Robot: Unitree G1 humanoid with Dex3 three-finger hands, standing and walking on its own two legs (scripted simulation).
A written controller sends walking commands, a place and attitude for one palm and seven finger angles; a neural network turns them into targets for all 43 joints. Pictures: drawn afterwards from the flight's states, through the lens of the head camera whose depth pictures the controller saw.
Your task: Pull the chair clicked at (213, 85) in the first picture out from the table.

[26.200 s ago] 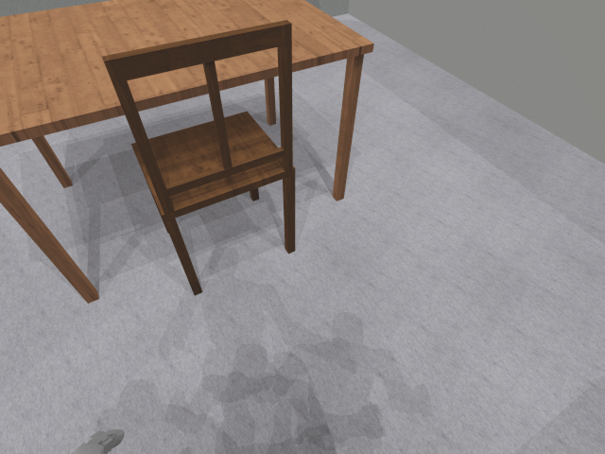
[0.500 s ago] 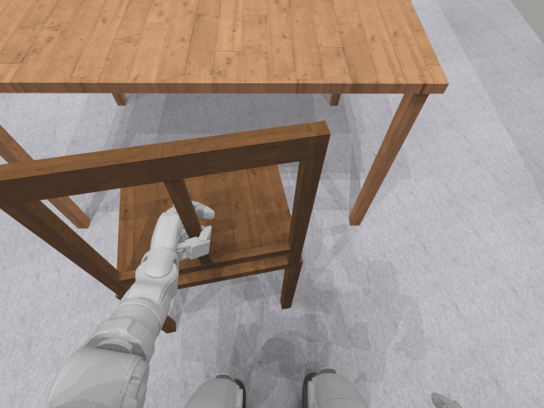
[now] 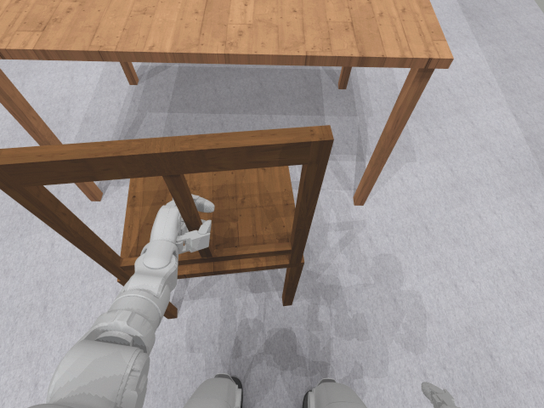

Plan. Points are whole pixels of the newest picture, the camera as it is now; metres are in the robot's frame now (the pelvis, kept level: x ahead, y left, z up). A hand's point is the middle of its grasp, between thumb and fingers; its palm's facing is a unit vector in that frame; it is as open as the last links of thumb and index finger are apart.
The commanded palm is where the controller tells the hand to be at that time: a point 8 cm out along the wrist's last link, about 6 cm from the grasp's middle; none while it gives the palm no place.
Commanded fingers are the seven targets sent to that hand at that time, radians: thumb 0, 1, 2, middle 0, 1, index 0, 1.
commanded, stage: step backward, pulling the chair out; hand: left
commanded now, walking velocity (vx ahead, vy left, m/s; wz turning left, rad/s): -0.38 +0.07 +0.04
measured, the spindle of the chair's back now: (193, 221) +0.40 +0.15 -0.06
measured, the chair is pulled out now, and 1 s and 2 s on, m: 0.29 0.57 0.73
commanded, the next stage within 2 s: stop walking, hand still on the chair in 0.94 s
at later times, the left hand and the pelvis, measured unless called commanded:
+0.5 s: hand (191, 310) +0.25 +0.13 -0.06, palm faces +0.02 -0.98 -0.19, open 5.5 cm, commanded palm +0.26 +0.18 -0.06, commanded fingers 0.00 0.90 0.90 -0.50 -1.45 -0.50 -1.45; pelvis -0.12 -0.01 +0.00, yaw -1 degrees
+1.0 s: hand out of the picture +0.10 +0.13 -0.06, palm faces +0.05 -0.98 -0.19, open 5.6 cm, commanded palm +0.10 +0.18 -0.06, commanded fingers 0.00 0.90 0.90 -0.50 -1.45 -0.50 -1.45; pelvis -0.26 -0.02 +0.00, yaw +0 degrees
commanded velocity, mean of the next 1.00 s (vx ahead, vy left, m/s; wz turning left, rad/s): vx -0.35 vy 0.02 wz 0.04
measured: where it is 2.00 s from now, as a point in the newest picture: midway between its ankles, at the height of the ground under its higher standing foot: outside the picture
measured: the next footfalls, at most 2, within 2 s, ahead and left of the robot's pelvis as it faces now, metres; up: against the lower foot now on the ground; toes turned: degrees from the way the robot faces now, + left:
right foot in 0.02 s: +0.04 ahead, -0.14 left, +0.00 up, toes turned -2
left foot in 0.26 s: +0.00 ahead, +0.14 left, +0.00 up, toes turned +0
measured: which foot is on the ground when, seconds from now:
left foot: down 0.00-0.10, up 0.12-0.24, down 0.26-0.54, up 0.56-0.70, down 0.72-1.00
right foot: up 0.00-0.00, down 0.02-0.32, up 0.34-0.44, down 0.46-0.78, up 0.80-0.94, down 0.96-1.00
